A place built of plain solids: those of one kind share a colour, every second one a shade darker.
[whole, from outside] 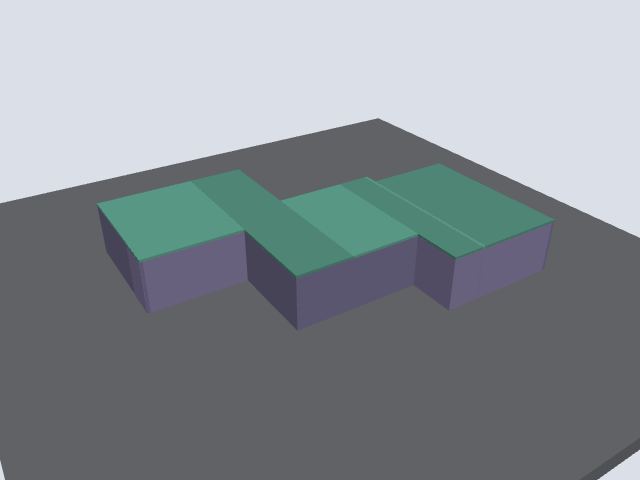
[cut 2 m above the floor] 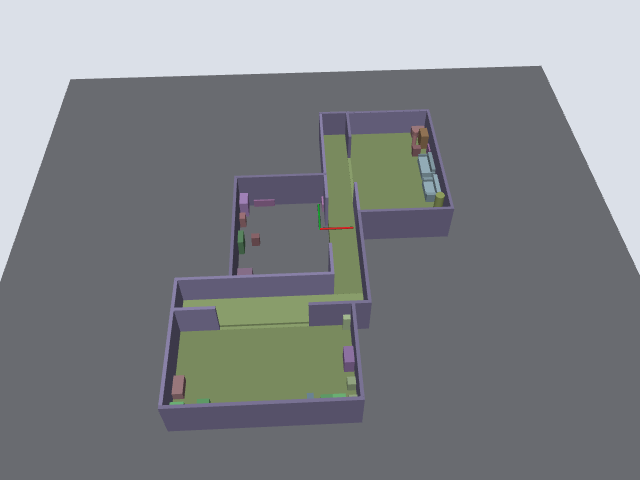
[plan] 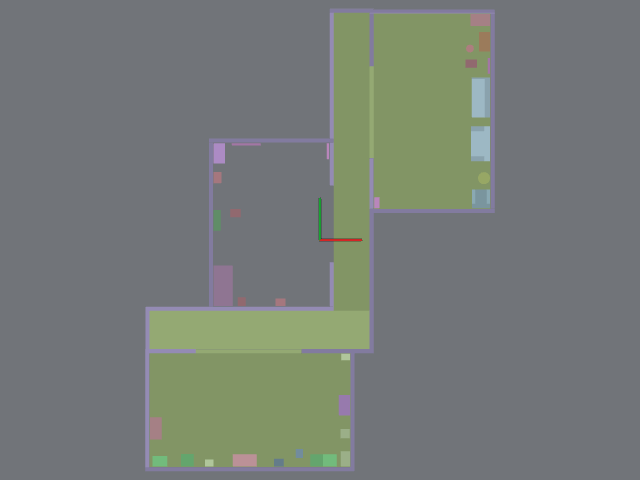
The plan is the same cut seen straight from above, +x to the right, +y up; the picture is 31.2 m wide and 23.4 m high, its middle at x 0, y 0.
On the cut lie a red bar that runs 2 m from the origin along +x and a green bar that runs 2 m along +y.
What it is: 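One storey of an old house, long lived in; a hall and three lower rooms beside it, each open to the hall along a stretch without wall, rail or kerb; a room's floor lies below the hall's by a bare drop, by one riser or not at all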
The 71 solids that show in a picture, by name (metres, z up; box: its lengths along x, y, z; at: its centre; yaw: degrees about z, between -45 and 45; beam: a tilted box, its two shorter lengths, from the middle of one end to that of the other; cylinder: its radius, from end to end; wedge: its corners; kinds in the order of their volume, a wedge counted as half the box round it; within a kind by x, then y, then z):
{
 "floor_1": {"box": [5.16, 0.2, 0.57], "at": [-3.48, -5.42, 0.23]},
 "floor_2": {"box": [9.8, 5.56, 0.57], "at": [-3.42, -8.3, 0.23]},
 "floor_3": {"box": [10.73, 1.87, 0.73], "at": [-2.95, -4.38, 0.32]},
 "floor_4": {"box": [1.74, 14.52, 0.73], "at": [1.54, 3.81, 0.32]},
 "floor_5": {"box": [0.2, 4.48, 0.73], "at": [2.52, 6.23, 0.32]},
 "floor_6": {"box": [5.7, 9.53, 0.73], "at": [5.47, 6.28, 0.32]},
 "wall_1": {"box": [0.2, 5.56, 3.45], "at": [-8.42, -8.3, 1.67]},
 "wall_2": {"box": [0.2, 1.87, 3.45], "at": [-8.41, -4.38, 1.67]},
 "wall_3": {"box": [2.46, 0.2, 3.45], "at": [-7.29, -5.42, 1.67]},
 "wall_4": {"box": [0.2, 7.99, 3.45], "at": [-5.32, 0.75, 1.67]},
 "wall_5": {"box": [9.18, 0.2, 3.45], "at": [-3.92, -3.35, 1.67]},
 "wall_6": {"box": [10.2, 0.2, 3.45], "at": [-3.42, -11.17, 1.67]},
 "wall_7": {"box": [6.09, 0.2, 3.45], "at": [-2.37, 4.85, 1.67]},
 "wall_8": {"box": [0.2, 2.16, 3.45], "at": [0.57, -2.16, 1.67]},
 "wall_9": {"box": [0.2, 2.09, 3.45], "at": [0.57, 3.7, 1.67]},
 "wall_10": {"box": [0.2, 6.13, 3.45], "at": [0.57, 8.01, 1.67]},
 "wall_11": {"box": [3.51, 0.2, 3.45], "at": [0.86, -5.42, 1.67]},
 "wall_12": {"box": [2.14, 0.032, 3.45], "at": [1.54, 11.26, 1.67]},
 "wall_13": {"box": [0.2, 5.56, 3.45], "at": [1.59, -8.3, 1.67]},
 "wall_14": {"box": [0.2, 6.63, 3.45], "at": [2.52, -2.0, 1.67]},
 "wall_15": {"box": [0.2, 2.48, 3.45], "at": [2.52, 2.75, 1.67]},
 "wall_16": {"box": [0.2, 2.58, 3.45], "at": [2.52, 9.76, 1.67]},
 "wall_17": {"box": [8.05, 0.17, 3.45], "at": [4.5, 11.16, 1.67]},
 "wall_18": {"box": [6.1, 0.2, 3.45], "at": [5.47, 1.42, 1.67]},
 "wall_19": {"box": [6.1, 0.032, 3.45], "at": [5.47, 11.06, 1.67]},
 "wall_20": {"box": [0.2, 9.53, 3.45], "at": [8.42, 6.28, 1.67]},
 "roof_1": {"box": [10.2, 5.76, 0.16], "at": [-3.42, -8.4, 3.48]},
 "roof_2": {"box": [11.13, 0.2, 0.16], "at": [-2.95, -5.42, 3.48]},
 "roof_3": {"box": [11.13, 2.07, 0.16], "at": [-2.95, -4.28, 3.48]},
 "roof_4": {"box": [8.03, 4.56, 0.16], "at": [-1.4, -0.96, 3.48]},
 "roof_5": {"box": [13.93, 3.63, 0.16], "at": [1.55, 3.13, 3.48]},
 "roof_6": {"box": [8.05, 6.3, 0.16], "at": [4.5, 8.1, 3.48]},
 "carton_stack_1": {"box": [0.72, 0.52, 1.33], "at": [-7.81, -10.79, 1.18]},
 "carton_stack_2": {"box": [0.63, 0.61, 1.37], "at": [-6.46, -10.74, 1.2]},
 "carton_stack_3": {"box": [0.63, 0.6, 1.27], "at": [-0.17, -10.74, 1.16]},
 "carton_stack_4": {"box": [0.67, 0.6, 1.27], "at": [0.48, -10.74, 1.15]},
 "sofa_1": {"box": [0.65, 0.24, 0.69], "at": [7.68, 3.96, 1.02]},
 "sofa_2": {"box": [0.65, 1.46, 0.49], "at": [7.68, 4.81, 0.93]},
 "sofa_3": {"box": [0.65, 0.24, 0.2], "at": [7.68, 5.42, 1.27]},
 "sofa_4": {"box": [0.63, 0.08, 0.68], "at": [7.71, 6.01, 1.02]},
 "sofa_5": {"box": [0.63, 1.88, 0.46], "at": [7.71, 6.99, 0.91]},
 "sofa_6": {"box": [0.28, 1.71, 0.95], "at": [8.15, 4.69, 1.16]},
 "sofa_7": {"box": [0.26, 1.8, 0.22], "at": [8.16, 6.95, 1.47]},
 "mattress_bed_1": {"box": [0.94, 1.98, 0.78], "at": [-4.72, -2.23, 0.34]},
 "chest_drawers_1": {"box": [0.56, 0.99, 1.33], "at": [-4.91, 4.22, 0.61]},
 "chest_drawers_2": {"box": [0.55, 1.0, 1.08], "at": [1.18, -8.06, 1.06]},
 "trunk_1": {"box": [0.57, 1.09, 0.61], "at": [-8.0, -9.19, 0.82]},
 "trunk_2": {"box": [1.18, 0.6, 0.72], "at": [-3.67, -10.75, 0.88]},
 "trunk_3": {"box": [0.96, 0.59, 0.66], "at": [7.81, 10.72, 1.01]},
 "side_table_1": {"box": [0.39, 0.55, 0.91], "at": [-4.99, 3.04, 0.4]},
 "side_table_2": {"box": [0.52, 0.4, 0.84], "at": [-4.12, 1.31, 0.37]},
 "side_table_3": {"box": [0.39, 0.43, 0.75], "at": [-3.81, -3.0, 0.33]},
 "side_table_4": {"box": [0.48, 0.37, 0.72], "at": [-1.92, -3.03, 0.31]},
 "side_table_5": {"box": [0.57, 0.4, 0.74], "at": [7.38, 8.6, 1.05]},
 "tall_odds_1": {"box": [0.42, 0.35, 1.12], "at": [-5.4, -10.87, 1.08]},
 "tall_odds_2": {"box": [0.46, 0.46, 0.7], "at": [1.23, -9.44, 0.87]},
 "tall_odds_3": {"box": [0.44, 0.75, 0.77], "at": [1.24, -10.67, 0.91]},
 "tall_odds_4": {"box": [0.42, 0.32, 1.12], "at": [1.25, -5.71, 1.08]},
 "tv_unit_1": {"box": [0.54, 0.95, 1.18], "at": [8.02, 9.66, 1.27]},
 "armchair_1": {"box": [0.16, 0.7, 0.67], "at": [7.49, 2.12, 1.02]},
 "armchair_2": {"box": [0.89, 0.22, 0.99], "at": [7.85, 1.66, 1.18]},
 "armchair_3": {"box": [0.72, 0.7, 0.47], "at": [7.93, 2.12, 0.92]},
 "armchair_4": {"box": [0.16, 0.7, 0.2], "at": [8.21, 2.12, 1.26]},
 "bookcase_1": {"box": [0.35, 1.0, 1.24], "at": [-5.01, 0.96, 0.57]},
 "plant_big_round_1": {"cylinder": 0.29, "from": [8.0, 3.02, 0.68], "to": [8.0, 3.02, 2.19]},
 "crate_stack_1": {"box": [0.48, 0.39, 0.65], "at": [-2.0, -10.85, 0.84]},
 "crate_stack_2": {"box": [0.36, 0.44, 0.97], "at": [-1.0, -10.41, 1.0]},
 "radiator_1": {"box": [1.42, 0.11, 0.63], "at": [-3.59, 4.66, 0.27]},
 "radiator_2": {"box": [0.26, 0.54, 0.67], "at": [2.77, 1.82, 1.02]},
 "floor_lamp_round_1": {"cylinder": 0.15, "from": [7.31, 9.33, 0.68], "to": [7.31, 9.33, 1.99]},
 "floor_lamp_round_2": {"cylinder": 0.19, "from": [7.31, 9.33, 1.99], "to": [7.31, 9.33, 2.29]}
}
